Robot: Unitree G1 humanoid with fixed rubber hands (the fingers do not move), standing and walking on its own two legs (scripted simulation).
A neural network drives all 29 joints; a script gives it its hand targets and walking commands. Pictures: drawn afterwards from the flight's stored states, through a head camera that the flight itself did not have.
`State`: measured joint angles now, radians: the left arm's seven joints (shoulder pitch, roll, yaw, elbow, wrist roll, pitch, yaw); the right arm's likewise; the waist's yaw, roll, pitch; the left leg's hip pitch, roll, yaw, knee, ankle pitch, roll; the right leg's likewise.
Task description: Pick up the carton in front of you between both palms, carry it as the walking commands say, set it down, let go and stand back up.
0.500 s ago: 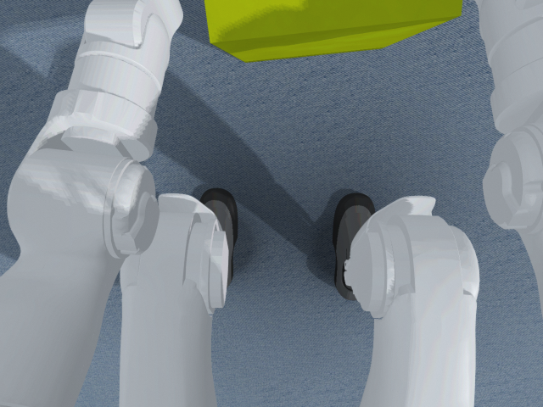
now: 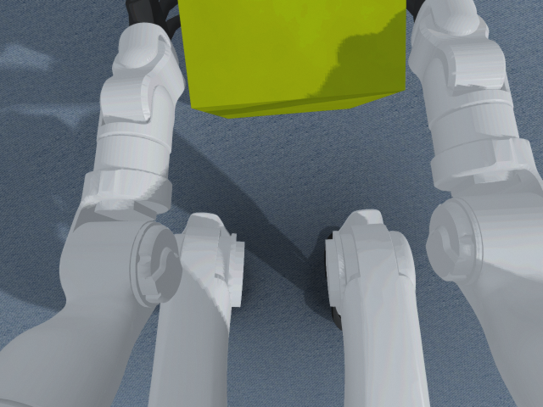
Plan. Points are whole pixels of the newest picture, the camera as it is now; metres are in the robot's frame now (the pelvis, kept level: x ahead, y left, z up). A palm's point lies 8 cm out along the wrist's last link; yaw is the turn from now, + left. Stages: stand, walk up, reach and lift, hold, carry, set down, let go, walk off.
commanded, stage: reach and lift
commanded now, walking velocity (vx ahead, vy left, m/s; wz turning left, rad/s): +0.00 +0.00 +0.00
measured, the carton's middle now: (286, 27) +0.55 -0.03 -0.20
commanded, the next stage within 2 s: none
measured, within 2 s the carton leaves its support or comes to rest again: neither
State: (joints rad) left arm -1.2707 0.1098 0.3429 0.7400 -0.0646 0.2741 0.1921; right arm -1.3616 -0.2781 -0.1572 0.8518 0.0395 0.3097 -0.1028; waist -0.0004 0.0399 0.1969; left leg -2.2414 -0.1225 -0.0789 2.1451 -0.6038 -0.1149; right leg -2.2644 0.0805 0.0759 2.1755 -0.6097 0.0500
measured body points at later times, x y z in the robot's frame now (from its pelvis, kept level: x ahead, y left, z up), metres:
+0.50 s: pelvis -0.02 +0.01 +0.11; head +0.26 -0.02 +0.47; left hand +0.51 +0.12 +0.05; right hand +0.50 -0.18 +0.05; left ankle +0.11 +0.14 -0.35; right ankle +0.09 -0.13 -0.35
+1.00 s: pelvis +0.03 +0.01 +0.25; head +0.19 -0.01 +0.67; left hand +0.46 +0.13 +0.21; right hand +0.45 -0.17 +0.21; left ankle +0.11 +0.14 -0.35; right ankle +0.09 -0.13 -0.35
